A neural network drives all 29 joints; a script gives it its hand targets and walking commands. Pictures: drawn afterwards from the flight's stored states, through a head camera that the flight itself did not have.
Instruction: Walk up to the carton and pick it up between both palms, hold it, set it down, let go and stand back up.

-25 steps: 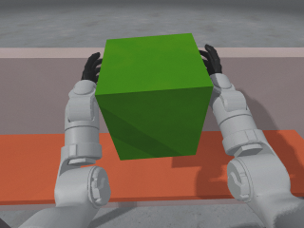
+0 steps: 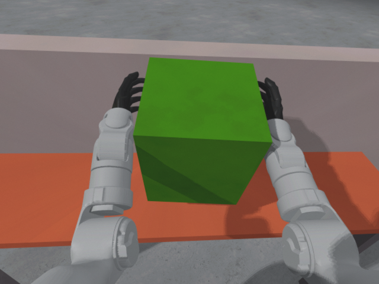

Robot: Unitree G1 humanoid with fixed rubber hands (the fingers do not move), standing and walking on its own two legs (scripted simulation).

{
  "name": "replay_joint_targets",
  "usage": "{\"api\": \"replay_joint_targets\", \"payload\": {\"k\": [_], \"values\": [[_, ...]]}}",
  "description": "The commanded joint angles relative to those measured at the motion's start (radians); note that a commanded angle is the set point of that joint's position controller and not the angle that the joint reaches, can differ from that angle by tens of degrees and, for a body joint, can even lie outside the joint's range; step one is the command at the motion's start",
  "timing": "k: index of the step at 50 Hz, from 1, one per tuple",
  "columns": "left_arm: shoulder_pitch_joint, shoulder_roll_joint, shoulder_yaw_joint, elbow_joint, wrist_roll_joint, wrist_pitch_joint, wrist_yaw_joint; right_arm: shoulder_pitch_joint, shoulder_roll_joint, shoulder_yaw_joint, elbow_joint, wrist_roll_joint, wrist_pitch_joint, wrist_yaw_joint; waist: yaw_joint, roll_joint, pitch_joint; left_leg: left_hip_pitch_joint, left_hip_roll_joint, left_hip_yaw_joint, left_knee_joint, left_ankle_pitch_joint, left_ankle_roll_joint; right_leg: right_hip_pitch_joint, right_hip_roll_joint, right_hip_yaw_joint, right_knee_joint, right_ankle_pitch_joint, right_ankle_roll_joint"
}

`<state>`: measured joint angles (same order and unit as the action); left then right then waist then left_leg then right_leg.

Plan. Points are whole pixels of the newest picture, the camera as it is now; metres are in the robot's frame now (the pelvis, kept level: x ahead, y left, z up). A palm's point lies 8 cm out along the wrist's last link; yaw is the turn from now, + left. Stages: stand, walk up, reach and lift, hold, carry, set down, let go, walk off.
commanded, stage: set down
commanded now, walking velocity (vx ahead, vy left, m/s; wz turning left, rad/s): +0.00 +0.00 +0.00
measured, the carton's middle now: (196, 137) +0.38 -0.02 +0.14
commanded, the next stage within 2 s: none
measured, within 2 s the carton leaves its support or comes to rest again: rests again in 1.78 s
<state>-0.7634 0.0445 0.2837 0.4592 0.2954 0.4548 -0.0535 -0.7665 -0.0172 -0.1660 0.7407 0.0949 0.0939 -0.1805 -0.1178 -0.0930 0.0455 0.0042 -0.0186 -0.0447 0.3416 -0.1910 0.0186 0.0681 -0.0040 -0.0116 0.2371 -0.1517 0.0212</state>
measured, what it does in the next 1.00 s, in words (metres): stands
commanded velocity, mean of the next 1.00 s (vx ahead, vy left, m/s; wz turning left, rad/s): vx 0.00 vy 0.00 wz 0.00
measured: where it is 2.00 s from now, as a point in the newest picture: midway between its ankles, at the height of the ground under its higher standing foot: outside the picture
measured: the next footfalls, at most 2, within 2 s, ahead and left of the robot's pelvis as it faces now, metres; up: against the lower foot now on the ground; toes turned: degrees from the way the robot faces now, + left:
none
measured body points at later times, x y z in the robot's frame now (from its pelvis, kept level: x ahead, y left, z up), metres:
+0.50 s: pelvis +0.00 +0.00 +0.00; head -0.03 +0.04 +0.45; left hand +0.43 +0.12 +0.17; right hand +0.38 -0.18 +0.17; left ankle +0.01 +0.10 -0.75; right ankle +0.00 -0.13 -0.75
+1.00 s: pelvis +0.02 +0.01 +0.00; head +0.01 +0.05 +0.45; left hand +0.46 +0.11 +0.14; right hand +0.38 -0.19 +0.14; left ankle +0.01 +0.10 -0.75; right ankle +0.00 -0.13 -0.75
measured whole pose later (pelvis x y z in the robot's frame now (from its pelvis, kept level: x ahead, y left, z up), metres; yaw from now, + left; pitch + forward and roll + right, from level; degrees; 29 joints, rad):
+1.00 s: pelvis +0.02 +0.01 +0.00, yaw -2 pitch -4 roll -1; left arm -0.77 0.09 0.27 0.73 0.26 0.27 -0.10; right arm -0.66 0.08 -0.28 0.71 -0.04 0.03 -0.20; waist -0.15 -0.08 0.04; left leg -0.05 -0.02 0.01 0.34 -0.21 0.03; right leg 0.01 -0.02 -0.01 0.22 -0.15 0.03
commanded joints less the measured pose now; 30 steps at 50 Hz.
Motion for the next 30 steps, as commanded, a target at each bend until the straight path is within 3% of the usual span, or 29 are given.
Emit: {"api": "replay_joint_targets", "payload": {"k": [1, 2, 4, 8, 11, 13, 16, 17, 20, 21, 24, 30], "values": [[-0.624, -0.584, -0.346, -0.053, -0.083, -0.04, -0.149, -0.739, 0.469, 0.286, -0.261, 0.007, -0.08, 0.102, -0.008, 0.123, -0.381, 0.145, -0.013, 0.083, -0.022, 0.328, -0.077, 0.034, 0.051, -0.104, -0.007, 0.19, 0.024], [-0.603, -0.584, -0.335, -0.05, -0.083, -0.04, -0.155, -0.72, 0.47, 0.29, -0.262, -0.002, -0.082, 0.1, -0.016, 0.094, -0.376, 0.139, -0.019, 0.092, -0.019, 0.329, -0.069, 0.046, 0.052, -0.106, -0.005, 0.243, 0.031], [-0.59, -0.582, -0.341, -0.069, -0.08, -0.044, -0.163, -0.705, 0.474, 0.309, -0.285, 0.008, -0.087, 0.096, -0.017, 0.106, -0.407, 0.136, -0.027, 0.093, -0.011, 0.367, -0.072, 0.085, 0.053, -0.105, 0.01, 0.321, 0.037], [-0.566, -0.563, -0.305, -0.031, -0.054, -0.045, -0.176, -0.674, 0.453, 0.277, -0.259, -0.015, -0.087, 0.101, -0.018, 0.095, -0.311, 0.111, -0.021, 0.1, -0.035, 0.309, -0.067, 0.057, 0.05, -0.105, -0.006, 0.251, 0.033], [-0.585, -0.574, -0.328, -0.048, -0.072, -0.061, -0.174, -0.69, 0.461, 0.282, -0.299, -0.016, -0.109, 0.106, -0.015, 0.109, -0.392, 0.135, -0.02, 0.104, -0.02, 0.341, -0.072, 0.05, 0.05, -0.111, 0.001, 0.271, 0.03], [-0.6, -0.578, -0.341, -0.007, -0.078, -0.076, -0.171, -0.69, 0.464, 0.266, -0.268, -0.037, -0.111, 0.105, -0.032, 0.111, -0.368, 0.145, -0.015, 0.097, -0.024, 0.318, -0.076, 0.024, 0.052, -0.113, -0.006, 0.238, 0.028], [-0.644, -0.586, -0.355, -0.019, -0.094, -0.105, -0.159, -0.718, 0.482, 0.279, -0.288, -0.039, -0.127, 0.111, -0.009, 0.126, -0.434, 0.137, -0.015, 0.099, -0.029, 0.306, -0.078, 0.023, 0.05, -0.113, 0.002, 0.233, 0.027], [-0.683, -0.593, -0.37, -0.038, -0.113, -0.124, -0.15, -0.717, 0.498, 0.277, -0.278, -0.041, -0.13, 0.114, -0.016, 0.125, -0.465, 0.153, -0.011, 0.095, -0.022, 0.323, -0.085, 0.013, 0.054, -0.116, 0.006, 0.237, 0.026], [-0.68, -0.579, -0.332, 0.061, -0.104, -0.138, -0.155, -0.708, 0.507, 0.241, -0.229, -0.076, -0.121, 0.115, -0.017, 0.101, -0.41, 0.109, -0.017, 0.103, -0.05, 0.215, -0.069, 0.007, 0.043, -0.105, -0.01, 0.187, 0.033], [-0.685, -0.58, -0.325, 0.059, -0.108, -0.147, -0.157, -0.714, 0.514, 0.243, -0.233, -0.079, -0.125, 0.116, -0.006, 0.092, -0.439, 0.1, -0.018, 0.104, -0.056, 0.207, -0.063, 0.015, 0.04, -0.1, -0.004, 0.202, 0.034], [-0.68, -0.575, -0.319, 0.105, -0.098, -0.155, -0.163, -0.7, 0.515, 0.214, -0.202, -0.092, -0.124, 0.112, -0.02, 0.116, -0.41, 0.097, -0.021, 0.108, -0.054, 0.205, -0.065, 0.005, 0.036, -0.098, -0.008, 0.21, 0.034], [-0.617, -0.535, -0.245, 0.145, -0.056, -0.17, -0.193, -0.627, 0.522, 0.2, -0.192, -0.123, -0.119, 0.101, -0.018, 0.09, -0.386, 0.084, -0.024, 0.121, -0.055, 0.255, -0.061, 0.075, 0.038, -0.098, 0.009, 0.318, 0.049]]}}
